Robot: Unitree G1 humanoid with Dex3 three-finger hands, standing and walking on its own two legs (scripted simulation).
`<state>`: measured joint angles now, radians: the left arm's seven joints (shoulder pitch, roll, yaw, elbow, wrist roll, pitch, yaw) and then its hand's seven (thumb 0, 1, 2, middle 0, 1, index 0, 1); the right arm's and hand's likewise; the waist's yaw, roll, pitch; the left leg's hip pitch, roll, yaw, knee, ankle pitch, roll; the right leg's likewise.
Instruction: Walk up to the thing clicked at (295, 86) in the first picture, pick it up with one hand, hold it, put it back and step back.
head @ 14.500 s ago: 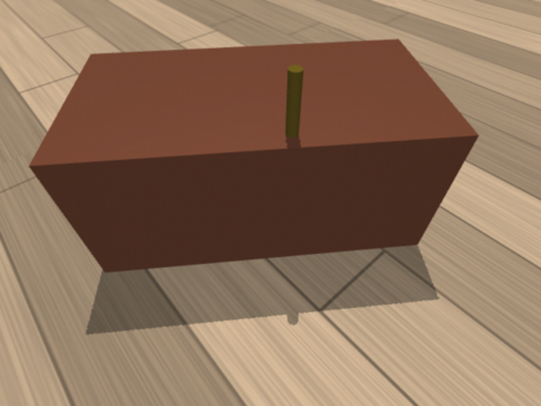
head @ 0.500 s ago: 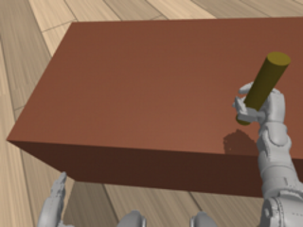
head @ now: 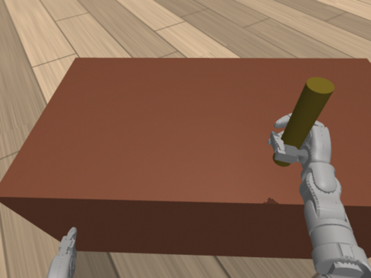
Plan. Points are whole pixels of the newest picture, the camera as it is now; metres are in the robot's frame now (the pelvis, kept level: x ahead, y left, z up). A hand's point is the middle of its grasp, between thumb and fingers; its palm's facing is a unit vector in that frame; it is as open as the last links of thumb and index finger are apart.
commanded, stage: lift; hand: right
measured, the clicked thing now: (297, 128) +0.38 -0.20 +0.13
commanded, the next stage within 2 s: hold in 0.78 s
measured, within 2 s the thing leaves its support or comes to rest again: neither
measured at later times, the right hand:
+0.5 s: hand (281, 141) +0.35 -0.16 +0.13, palm faces +0.17 +0.99 -0.01, open 5.4 cm
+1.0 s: hand (286, 145) +0.33 -0.15 +0.15, palm faces +0.15 +0.99 -0.02, open 5.4 cm
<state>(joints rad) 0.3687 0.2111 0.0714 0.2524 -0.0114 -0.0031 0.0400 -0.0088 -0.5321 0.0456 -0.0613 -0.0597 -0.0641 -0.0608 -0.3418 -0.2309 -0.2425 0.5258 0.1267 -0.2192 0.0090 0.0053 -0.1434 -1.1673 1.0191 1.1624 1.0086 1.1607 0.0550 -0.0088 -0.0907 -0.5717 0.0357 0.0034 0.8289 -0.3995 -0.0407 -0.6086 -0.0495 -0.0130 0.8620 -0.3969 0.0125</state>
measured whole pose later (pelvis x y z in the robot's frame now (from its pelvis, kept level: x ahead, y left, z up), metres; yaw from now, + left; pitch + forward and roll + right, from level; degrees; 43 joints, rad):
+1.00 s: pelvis -0.01 +0.02 +0.03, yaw +0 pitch -1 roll +0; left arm 0.25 0.21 0.10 0.54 -0.02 -0.08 0.09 -0.01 -0.54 0.05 -0.05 -0.06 -0.05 -0.06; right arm -0.15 -0.19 -0.16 0.18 0.17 -0.01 -0.01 0.00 -0.15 -1.16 1.02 1.16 1.01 1.16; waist 0.02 -0.03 -0.01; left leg -0.29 0.03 0.01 0.59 -0.29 -0.02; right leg -0.30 -0.05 -0.01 0.58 -0.26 0.03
